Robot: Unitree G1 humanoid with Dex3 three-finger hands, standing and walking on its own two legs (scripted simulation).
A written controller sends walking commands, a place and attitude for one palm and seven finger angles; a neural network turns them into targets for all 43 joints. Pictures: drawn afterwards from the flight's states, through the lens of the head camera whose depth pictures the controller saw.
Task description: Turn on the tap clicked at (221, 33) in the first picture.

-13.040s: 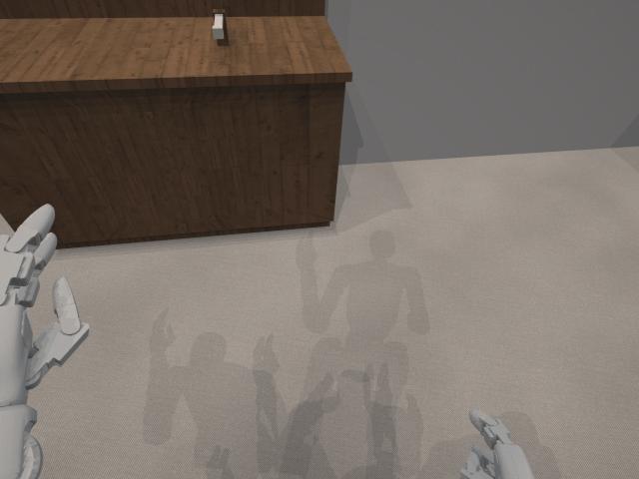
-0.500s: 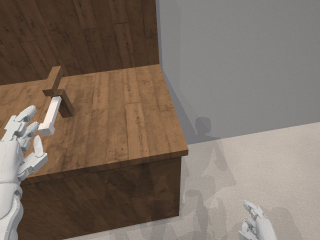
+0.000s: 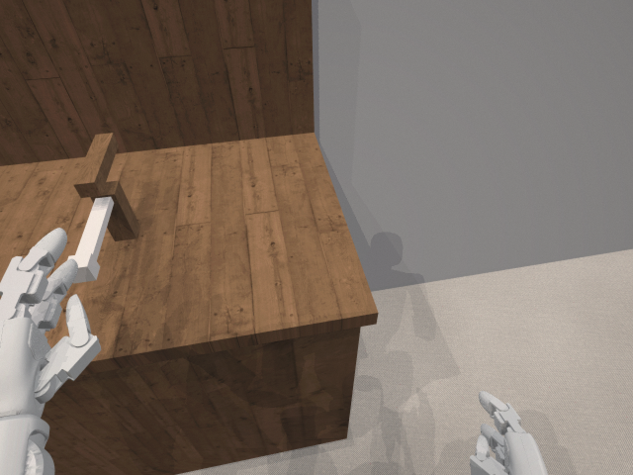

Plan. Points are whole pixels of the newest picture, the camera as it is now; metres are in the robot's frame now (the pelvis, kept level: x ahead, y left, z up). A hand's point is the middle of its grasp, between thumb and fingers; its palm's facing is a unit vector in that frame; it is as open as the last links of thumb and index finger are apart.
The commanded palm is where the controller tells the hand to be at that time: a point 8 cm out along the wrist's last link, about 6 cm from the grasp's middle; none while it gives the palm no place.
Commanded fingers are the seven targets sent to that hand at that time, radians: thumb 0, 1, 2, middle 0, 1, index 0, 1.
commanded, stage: turn the palm inward beside the body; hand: left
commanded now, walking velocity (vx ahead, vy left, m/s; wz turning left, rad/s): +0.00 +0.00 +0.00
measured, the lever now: (82, 268) +0.32 +0.36 +0.10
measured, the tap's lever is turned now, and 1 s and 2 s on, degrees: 0 0 0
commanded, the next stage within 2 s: reach beside the lever's end, fingers flat in 1.06 s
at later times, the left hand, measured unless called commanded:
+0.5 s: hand (80, 391) +0.15 +0.24 +0.14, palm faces +0.47 -0.87 -0.16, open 7.5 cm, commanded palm +0.10 +0.27 +0.15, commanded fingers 0.00 0.90 0.90 -0.20 -0.30 -0.20 -0.30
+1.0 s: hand (109, 372) +0.17 +0.22 +0.14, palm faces +0.48 -0.87 -0.15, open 7.5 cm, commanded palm +0.12 +0.26 +0.15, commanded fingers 0.00 0.90 0.90 -0.20 -0.30 -0.20 -0.30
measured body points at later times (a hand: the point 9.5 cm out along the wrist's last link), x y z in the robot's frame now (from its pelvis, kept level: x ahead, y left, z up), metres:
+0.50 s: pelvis -0.03 +0.00 +0.00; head -0.06 -0.02 +0.45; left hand +0.12 +0.28 +0.15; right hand +0.17 -0.21 -0.07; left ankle +0.03 +0.14 -0.72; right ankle -0.04 -0.09 -0.72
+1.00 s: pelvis -0.01 -0.01 +0.00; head -0.03 -0.04 +0.45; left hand +0.14 +0.26 +0.15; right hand +0.20 -0.22 -0.07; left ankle +0.03 +0.14 -0.71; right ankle -0.04 -0.09 -0.72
